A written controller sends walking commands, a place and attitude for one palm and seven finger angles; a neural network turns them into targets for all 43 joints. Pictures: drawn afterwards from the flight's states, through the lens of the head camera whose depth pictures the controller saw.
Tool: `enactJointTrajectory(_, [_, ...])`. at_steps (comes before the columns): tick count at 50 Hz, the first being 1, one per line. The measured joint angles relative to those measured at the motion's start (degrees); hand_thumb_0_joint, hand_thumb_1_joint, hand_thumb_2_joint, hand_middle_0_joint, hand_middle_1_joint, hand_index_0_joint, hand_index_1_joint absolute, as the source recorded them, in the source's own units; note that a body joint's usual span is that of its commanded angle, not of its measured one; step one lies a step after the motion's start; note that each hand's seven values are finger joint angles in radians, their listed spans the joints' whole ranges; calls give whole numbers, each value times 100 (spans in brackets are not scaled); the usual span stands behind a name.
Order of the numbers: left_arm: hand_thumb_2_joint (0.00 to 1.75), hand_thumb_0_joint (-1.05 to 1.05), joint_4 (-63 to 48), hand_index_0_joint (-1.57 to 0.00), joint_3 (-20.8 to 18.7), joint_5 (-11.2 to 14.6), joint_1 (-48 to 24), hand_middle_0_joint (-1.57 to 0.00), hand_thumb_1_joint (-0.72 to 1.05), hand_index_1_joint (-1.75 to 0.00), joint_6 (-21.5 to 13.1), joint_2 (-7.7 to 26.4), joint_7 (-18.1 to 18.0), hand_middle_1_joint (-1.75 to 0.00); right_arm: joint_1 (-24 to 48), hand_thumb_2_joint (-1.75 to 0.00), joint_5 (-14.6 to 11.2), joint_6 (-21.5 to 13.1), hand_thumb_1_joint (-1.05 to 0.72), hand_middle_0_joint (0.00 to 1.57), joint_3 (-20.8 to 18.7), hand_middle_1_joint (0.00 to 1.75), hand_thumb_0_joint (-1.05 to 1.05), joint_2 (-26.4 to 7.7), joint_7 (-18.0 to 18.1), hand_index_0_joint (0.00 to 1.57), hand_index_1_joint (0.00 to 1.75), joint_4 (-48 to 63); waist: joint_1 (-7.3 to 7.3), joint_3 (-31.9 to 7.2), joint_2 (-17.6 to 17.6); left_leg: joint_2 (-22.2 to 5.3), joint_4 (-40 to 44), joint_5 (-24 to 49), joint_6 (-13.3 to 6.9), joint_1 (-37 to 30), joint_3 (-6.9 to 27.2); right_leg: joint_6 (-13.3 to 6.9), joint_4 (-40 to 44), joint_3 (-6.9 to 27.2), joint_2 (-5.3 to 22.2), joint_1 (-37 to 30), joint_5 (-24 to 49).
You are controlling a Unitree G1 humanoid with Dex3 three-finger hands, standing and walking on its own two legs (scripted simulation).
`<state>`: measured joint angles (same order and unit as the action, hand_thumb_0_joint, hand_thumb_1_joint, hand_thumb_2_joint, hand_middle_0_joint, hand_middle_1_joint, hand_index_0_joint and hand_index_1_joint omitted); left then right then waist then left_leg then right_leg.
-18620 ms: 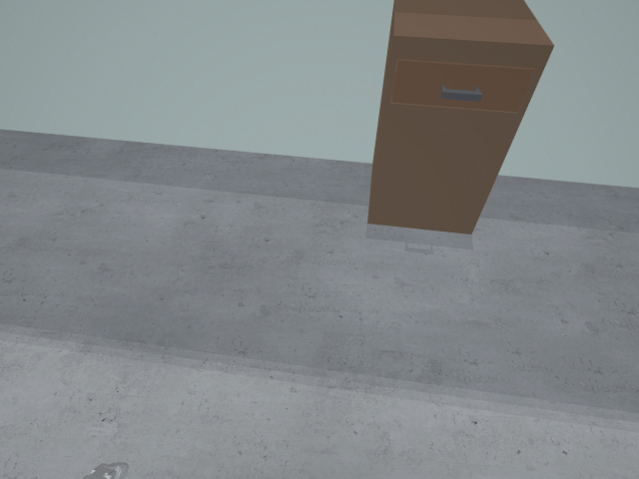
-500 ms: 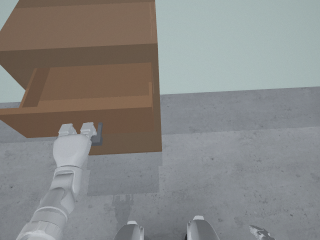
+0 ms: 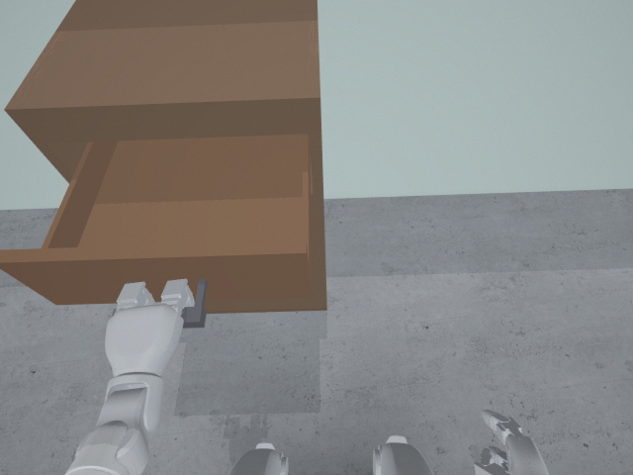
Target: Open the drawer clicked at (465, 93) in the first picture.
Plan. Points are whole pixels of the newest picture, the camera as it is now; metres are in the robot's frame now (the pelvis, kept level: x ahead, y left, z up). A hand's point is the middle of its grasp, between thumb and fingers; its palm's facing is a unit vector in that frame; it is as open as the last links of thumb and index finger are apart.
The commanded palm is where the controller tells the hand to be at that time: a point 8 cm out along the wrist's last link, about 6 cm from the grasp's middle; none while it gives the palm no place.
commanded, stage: pull the drawer open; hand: left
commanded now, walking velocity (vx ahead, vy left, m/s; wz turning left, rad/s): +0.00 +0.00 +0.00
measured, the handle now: (162, 303) +0.34 +0.24 -0.03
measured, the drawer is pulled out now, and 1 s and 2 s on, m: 0.22 0.30 0.30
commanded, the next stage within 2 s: open the thumb to release the handle in 1.08 s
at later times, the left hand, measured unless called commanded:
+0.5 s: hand (153, 392) +0.23 +0.23 -0.05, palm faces -0.04 -0.04 -1.00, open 5.6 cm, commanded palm +0.19 +0.23 -0.01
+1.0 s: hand (148, 418) +0.20 +0.23 -0.05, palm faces -0.05 -0.06 -1.00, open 5.7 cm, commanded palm +0.16 +0.23 -0.01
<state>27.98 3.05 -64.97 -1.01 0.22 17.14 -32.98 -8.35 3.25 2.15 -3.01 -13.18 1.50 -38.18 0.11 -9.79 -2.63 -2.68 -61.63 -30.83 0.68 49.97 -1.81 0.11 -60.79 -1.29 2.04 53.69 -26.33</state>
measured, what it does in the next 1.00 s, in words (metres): stands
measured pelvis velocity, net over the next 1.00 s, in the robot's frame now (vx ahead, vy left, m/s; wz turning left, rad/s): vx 0.01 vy -0.01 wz -0.01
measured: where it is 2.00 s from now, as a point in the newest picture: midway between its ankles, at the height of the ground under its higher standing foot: outside the picture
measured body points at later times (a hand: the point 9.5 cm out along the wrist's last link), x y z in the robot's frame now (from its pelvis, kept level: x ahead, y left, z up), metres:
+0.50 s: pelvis +0.00 -0.01 -0.01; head +0.08 -0.03 +0.44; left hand +0.22 +0.23 +0.00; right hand +0.19 -0.25 -0.12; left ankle -0.02 +0.13 -0.66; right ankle +0.02 -0.12 -0.66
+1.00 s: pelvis +0.01 -0.01 -0.02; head +0.08 -0.03 +0.43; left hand +0.19 +0.23 +0.00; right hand +0.20 -0.25 -0.13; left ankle -0.02 +0.13 -0.66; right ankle +0.02 -0.12 -0.66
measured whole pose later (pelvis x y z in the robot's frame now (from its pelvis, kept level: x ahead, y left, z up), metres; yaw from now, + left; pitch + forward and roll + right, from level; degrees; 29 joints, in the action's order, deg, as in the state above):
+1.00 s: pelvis +0.01 -0.01 -0.02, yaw -1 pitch +19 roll +1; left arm 5.3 1.2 -63.8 26.0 -2.1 17.3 -34.2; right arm -5.8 4.7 2.4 -1.7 -12.7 -0.3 -33.0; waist -0.8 -10.7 -1.6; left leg -3.4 -66.5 -34.2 1.6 51.1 -2.4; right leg -0.7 -67.0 -0.4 1.2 56.1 -29.9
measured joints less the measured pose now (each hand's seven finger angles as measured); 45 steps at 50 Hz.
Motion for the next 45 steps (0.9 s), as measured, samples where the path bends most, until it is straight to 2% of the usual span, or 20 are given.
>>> enactJointTrajectory(7, [79, 2, -554, -41, -57, 33, 680, -33, 72, -135, 14, -42, -43, -135, -16, -90, 17, -11, -91, 21, 10, 30, 1, 14, -44, 20, 30, 90, 23, -17, 7, -30, 0, -49, 14, -83, -33, -8, -19, 33, -33, -52, -39])
enactJointTrajectory(18, [81, 1, -1071, -41, -12, -65, 1326, -33, 72, -135, -46, -56, -260, -135, 134, -90, 62, -5, -91, 21, 6, 30, 1, -9, -35, 20, 30, 74, -65, -5, 52, -28, -158, -135, 35, -44, -15, -29, -208, 25, -28, 0, -145])
enactJointTrajectory(27, [80, 2, -1440, -41, -9, 9, 1777, -33, 71, -135, 3, -54, -194, -135, 243, -90, 70, -22, -91, 21, 64, 30, 1, 52, -40, 20, 30, 222, -80, -13, 67, -41, -193, -154, 61, -69, -17, -53, -274, 31, -42, -3, -176])
enactJointTrajectory(35, [78, 2, -1783, -41, -56, -5, 2215, -33, 71, -135, -128, -35, -220, -135, 278, -90, 117, -26, -91, 21, 85, 30, 1, 44, -86, 20, 30, 321, -122, -45, 95, -46, -317, -210, 81, -1, -4, -73, -415, 27, -45, 74, -241])
enactJointTrajectory(45, [75, 1, -2160, -41, -140, 98, 2555, -30, 71, -135, -137, -13, -131, -133, 289, -90, 131, 16, -91, 21, 119, 30, 1, 49, -178, 20, 30, 489, -98, -67, 92, -75, -462, -306, 93, 74, -39, -86, -580, 69, -76, 189, -323])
